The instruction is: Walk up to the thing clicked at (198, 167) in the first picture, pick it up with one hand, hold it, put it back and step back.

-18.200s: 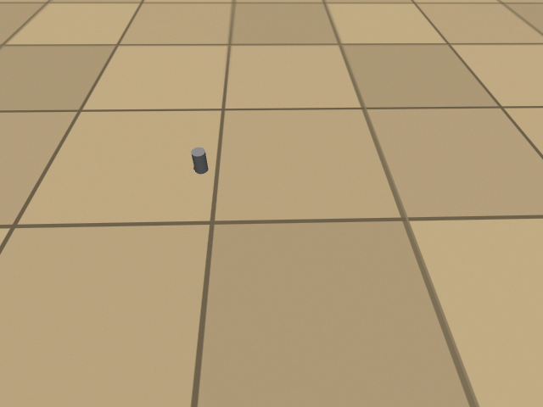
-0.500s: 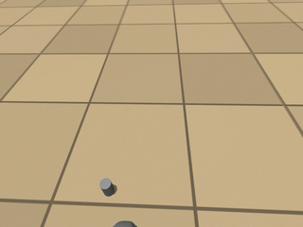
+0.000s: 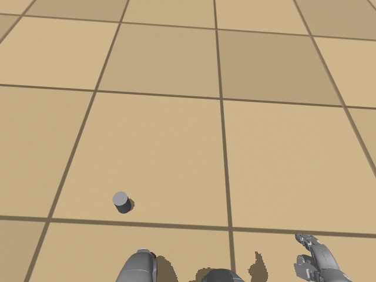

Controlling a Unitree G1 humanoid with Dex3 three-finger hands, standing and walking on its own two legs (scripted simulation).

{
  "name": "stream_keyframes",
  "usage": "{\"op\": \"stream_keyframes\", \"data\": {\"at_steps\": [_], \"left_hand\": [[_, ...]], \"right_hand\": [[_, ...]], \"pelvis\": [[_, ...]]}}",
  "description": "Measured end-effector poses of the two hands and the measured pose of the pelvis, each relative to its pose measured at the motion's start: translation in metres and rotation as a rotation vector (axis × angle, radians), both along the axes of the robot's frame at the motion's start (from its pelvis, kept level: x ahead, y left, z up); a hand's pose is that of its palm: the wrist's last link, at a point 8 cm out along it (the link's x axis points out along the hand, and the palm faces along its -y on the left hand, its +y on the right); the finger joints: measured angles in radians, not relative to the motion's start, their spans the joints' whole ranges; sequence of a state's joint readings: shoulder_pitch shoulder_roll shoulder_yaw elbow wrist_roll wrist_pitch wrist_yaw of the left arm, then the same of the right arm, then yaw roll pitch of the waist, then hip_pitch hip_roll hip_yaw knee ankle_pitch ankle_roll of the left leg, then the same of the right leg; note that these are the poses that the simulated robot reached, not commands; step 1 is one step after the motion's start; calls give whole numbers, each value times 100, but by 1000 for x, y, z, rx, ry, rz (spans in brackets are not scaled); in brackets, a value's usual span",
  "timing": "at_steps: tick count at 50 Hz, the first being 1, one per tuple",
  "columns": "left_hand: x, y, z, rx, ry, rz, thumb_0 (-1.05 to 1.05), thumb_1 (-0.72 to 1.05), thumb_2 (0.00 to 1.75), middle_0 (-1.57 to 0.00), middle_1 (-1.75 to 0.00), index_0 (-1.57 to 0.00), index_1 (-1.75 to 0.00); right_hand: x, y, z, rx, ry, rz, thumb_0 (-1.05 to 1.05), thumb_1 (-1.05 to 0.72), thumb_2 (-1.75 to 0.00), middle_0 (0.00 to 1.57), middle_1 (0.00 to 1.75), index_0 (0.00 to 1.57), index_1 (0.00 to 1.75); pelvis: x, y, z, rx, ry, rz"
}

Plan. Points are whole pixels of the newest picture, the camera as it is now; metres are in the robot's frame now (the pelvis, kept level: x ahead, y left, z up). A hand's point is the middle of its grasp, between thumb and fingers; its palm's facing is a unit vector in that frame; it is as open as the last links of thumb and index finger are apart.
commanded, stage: walk up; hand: left
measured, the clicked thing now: (122, 202) +0.49 +0.29 -0.68
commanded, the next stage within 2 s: stand in 0.86 s
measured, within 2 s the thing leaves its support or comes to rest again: neither
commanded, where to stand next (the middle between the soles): +0.11 +0.02 m, yaw +3 degrees
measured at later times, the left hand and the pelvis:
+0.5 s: hand out of the picture -0.01 +0.27 -0.12, palm faces +0.08 -0.92 -0.38, open 7.4 cm; pelvis +0.02 -0.01 +0.02, yaw +4 degrees
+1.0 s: hand out of the picture +0.07 +0.25 -0.12, palm faces +0.04 -0.90 -0.43, open 7.4 cm; pelvis +0.01 -0.02 +0.01, yaw +5 degrees
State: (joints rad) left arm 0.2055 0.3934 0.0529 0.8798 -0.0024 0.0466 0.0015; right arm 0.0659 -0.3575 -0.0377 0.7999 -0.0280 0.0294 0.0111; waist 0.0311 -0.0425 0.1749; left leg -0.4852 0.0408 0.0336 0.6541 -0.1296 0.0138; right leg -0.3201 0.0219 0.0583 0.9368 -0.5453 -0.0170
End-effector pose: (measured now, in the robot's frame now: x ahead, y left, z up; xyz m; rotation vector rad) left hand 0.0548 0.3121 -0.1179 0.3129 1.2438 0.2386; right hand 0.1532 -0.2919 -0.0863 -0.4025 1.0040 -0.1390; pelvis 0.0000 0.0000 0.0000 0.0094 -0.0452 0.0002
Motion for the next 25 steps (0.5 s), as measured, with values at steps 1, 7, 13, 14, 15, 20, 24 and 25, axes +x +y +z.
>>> {"op": "stream_keyframes", "data": {"at_steps": [1,7,13,14,15,20,24,25], "left_hand": [[-7,-2,0,6,12,-1,0,90,90,-20,-30,-20,-30],[-60,-14,21,41,69,49,0,90,90,-20,-30,-21,-30],[-76,-21,43,60,83,70,1,90,90,-20,-30,-20,-30],[-75,-22,44,58,70,70,1,90,90,-20,-30,-20,-30],[-75,-21,45,56,55,73,1,90,90,-20,-30,-20,-30],[-76,-16,44,42,4,89,0,90,90,-20,-30,-21,-30],[-77,-6,36,25,27,90,0,90,90,-20,-30,-21,-30],[-74,-3,33,22,34,91,0,90,90,-20,-30,-21,-30]], "right_hand": [[-2,-7,-1,-3,-11,-4,0,-90,-90,21,30,21,30],[-34,-42,-5,-30,50,-50,0,-90,-90,21,30,20,30],[-73,-58,-1,-40,171,-60,0,-90,-90,21,30,20,30],[-78,-58,-1,-38,190,-52,0,-90,-90,21,30,20,30],[-81,-57,-2,-36,208,-41,0,-90,-90,21,30,20,30],[-66,-43,0,-16,224,17,1,-90,-90,21,30,20,30],[-27,-20,5,7,116,57,1,-90,-90,21,30,20,30],[-18,-14,6,10,78,62,1,-90,-90,21,30,20,30]], "pelvis": [[-3,-3,-2,4,1,-9],[-11,-23,5,19,0,5],[-11,-28,22,23,32,22],[-10,-29,22,20,33,28],[-8,-29,22,16,32,37],[3,-24,22,2,18,68],[14,-12,19,8,-2,79],[16,-8,17,17,-7,75]]}}
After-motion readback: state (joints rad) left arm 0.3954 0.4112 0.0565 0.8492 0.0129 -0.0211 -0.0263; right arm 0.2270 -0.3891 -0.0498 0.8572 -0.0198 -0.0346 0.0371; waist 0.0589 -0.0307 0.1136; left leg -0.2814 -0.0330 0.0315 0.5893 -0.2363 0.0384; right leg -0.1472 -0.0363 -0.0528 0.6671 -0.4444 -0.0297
